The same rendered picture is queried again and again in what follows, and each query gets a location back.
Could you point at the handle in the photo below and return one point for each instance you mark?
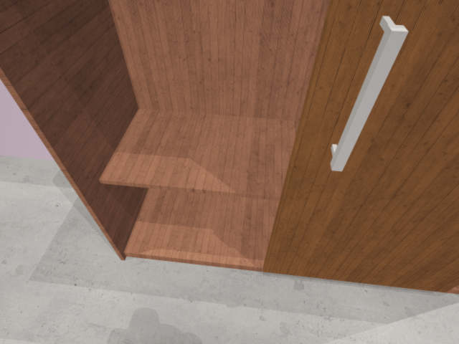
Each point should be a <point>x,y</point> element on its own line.
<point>387,51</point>

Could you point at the wardrobe door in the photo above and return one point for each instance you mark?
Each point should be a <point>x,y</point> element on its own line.
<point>391,217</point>

